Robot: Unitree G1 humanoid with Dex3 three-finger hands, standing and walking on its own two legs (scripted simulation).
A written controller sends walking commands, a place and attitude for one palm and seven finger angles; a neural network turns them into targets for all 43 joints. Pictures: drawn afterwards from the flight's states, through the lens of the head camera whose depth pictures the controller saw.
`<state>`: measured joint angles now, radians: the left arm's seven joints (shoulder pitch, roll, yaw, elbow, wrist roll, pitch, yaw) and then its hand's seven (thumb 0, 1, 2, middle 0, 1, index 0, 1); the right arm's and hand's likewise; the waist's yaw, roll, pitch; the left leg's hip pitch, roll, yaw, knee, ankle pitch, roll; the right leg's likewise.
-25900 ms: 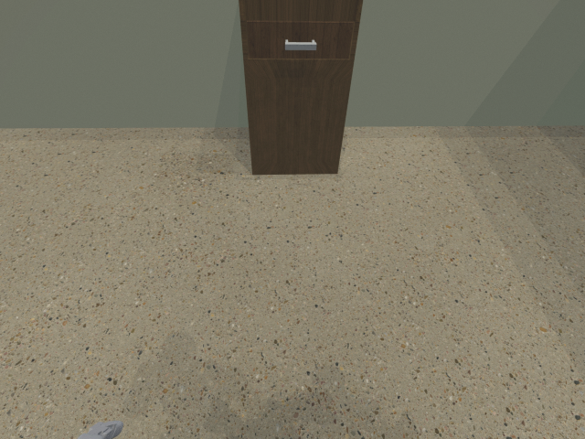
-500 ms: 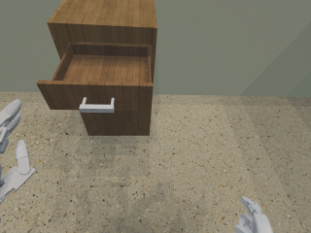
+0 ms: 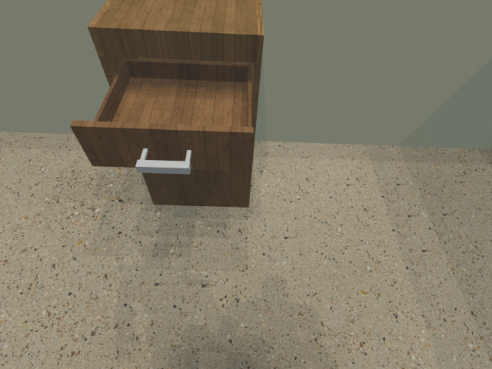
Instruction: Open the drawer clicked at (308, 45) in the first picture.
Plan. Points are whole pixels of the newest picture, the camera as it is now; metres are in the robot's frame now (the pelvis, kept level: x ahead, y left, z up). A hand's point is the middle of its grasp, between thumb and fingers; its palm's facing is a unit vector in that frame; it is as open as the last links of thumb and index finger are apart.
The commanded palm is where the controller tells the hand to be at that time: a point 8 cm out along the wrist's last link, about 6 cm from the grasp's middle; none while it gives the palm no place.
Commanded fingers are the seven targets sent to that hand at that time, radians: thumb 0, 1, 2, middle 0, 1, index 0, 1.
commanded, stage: let the arm hang, fingers relaxed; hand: left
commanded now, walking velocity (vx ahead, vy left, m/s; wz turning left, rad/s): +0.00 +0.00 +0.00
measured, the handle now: (165, 160) +0.56 +0.23 -0.07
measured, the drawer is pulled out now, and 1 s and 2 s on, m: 0.29 0.29 0.29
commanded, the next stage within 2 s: look to check the result in 0.64 s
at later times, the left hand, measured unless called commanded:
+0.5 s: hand out of the picture +0.01 +0.19 -0.17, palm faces -0.02 -0.98 -0.20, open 7.3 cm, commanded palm none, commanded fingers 0.00 0.90 0.90 -0.20 -0.30 -0.20 -0.30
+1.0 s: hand out of the picture +0.01 +0.18 -0.17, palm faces -0.01 -0.98 -0.19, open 7.4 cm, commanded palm none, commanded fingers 0.00 0.90 0.90 -0.20 -0.30 -0.20 -0.30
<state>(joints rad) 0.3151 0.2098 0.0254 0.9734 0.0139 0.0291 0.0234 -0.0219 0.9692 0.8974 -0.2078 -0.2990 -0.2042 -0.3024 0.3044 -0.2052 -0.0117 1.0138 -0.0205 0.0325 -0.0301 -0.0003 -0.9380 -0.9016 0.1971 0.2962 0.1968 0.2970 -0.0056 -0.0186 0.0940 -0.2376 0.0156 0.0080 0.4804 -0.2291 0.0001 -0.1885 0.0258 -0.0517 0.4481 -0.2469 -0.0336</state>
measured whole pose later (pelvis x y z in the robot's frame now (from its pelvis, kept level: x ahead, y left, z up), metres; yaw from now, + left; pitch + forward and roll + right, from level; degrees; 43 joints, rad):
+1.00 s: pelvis +0.01 +0.01 +0.01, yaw -2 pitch -2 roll +0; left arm 0.28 0.13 0.01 1.15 0.01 0.00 0.04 0.00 0.90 0.90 -0.20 -0.30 -0.20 -0.30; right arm 0.28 -0.12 -0.01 1.13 -0.01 0.00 -0.04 0.01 -0.91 -0.90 0.20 0.30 0.20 0.30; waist -0.01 0.01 0.07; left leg -0.14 0.00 0.04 0.38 -0.20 0.01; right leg -0.12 0.01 -0.02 0.38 -0.23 -0.02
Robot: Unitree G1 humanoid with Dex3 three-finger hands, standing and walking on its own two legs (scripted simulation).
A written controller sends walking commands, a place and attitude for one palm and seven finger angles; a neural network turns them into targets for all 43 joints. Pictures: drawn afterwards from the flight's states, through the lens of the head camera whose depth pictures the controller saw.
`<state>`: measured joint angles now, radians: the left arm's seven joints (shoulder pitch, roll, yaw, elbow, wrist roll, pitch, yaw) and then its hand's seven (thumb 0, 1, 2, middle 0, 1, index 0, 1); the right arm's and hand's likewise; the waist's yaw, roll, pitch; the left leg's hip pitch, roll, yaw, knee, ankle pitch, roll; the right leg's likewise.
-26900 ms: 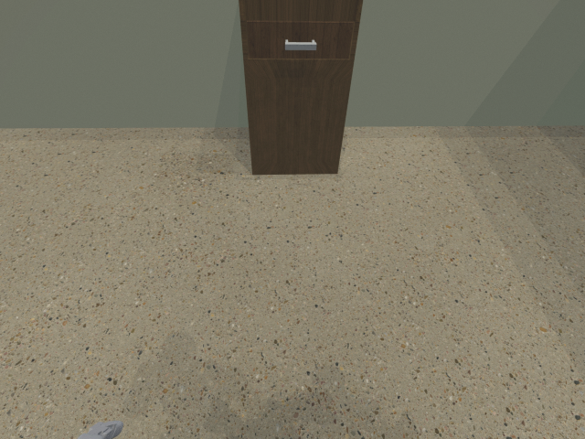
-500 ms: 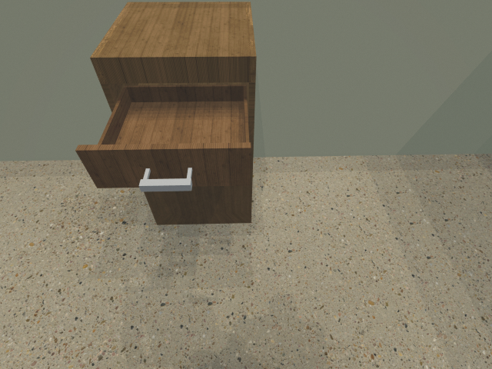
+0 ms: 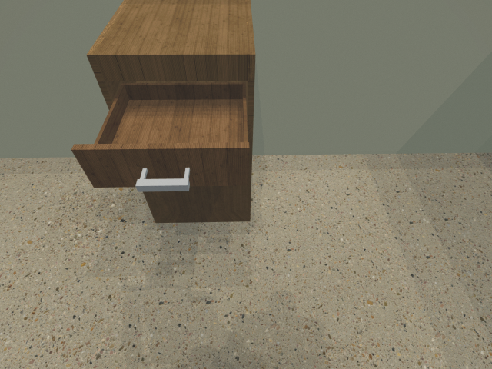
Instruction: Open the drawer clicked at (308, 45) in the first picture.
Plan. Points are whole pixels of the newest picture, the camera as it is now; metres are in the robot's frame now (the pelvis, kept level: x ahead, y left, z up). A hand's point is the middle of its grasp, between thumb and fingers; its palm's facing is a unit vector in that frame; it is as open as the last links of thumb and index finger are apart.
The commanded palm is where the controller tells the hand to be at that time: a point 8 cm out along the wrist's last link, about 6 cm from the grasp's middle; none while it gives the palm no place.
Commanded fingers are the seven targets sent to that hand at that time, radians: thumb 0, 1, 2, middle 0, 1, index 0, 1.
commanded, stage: look to check the result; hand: left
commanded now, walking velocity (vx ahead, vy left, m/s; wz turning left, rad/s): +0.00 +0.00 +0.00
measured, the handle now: (164, 178) +0.54 +0.23 -0.08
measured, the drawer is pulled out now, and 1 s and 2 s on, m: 0.29 0.29 0.29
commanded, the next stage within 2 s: stand and wait in 0.22 s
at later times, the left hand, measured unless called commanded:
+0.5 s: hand out of the picture +0.02 +0.17 -0.18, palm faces +0.00 -0.98 -0.21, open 7.4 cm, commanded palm none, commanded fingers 0.00 0.90 0.90 -0.20 -0.30 -0.20 -0.30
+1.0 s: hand out of the picture +0.05 +0.19 -0.17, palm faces -0.01 -0.97 -0.26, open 7.4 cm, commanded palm none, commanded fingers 0.00 0.90 0.90 -0.20 -0.30 -0.20 -0.30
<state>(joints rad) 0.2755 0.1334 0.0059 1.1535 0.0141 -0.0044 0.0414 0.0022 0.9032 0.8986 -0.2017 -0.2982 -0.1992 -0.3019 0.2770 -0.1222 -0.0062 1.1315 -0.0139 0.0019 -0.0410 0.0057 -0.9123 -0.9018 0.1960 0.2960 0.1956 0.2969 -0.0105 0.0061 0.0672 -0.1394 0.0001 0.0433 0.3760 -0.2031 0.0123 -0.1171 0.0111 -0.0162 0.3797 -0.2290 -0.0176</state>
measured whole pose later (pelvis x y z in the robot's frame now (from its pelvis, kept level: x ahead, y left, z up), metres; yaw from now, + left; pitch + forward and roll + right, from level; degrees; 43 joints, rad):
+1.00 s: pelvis +0.01 -0.02 +0.00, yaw -1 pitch -1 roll +0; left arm 0.18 0.21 0.02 1.13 0.01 -0.01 0.03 0.00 0.90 0.90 -0.20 -0.30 -0.20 -0.30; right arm 0.19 -0.21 -0.02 1.13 -0.02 0.00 -0.03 0.01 -0.91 -0.90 0.20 0.30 0.20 0.30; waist -0.01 0.00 0.08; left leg -0.11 0.03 0.04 0.34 -0.20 -0.01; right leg -0.09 0.04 -0.01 0.33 -0.22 -0.04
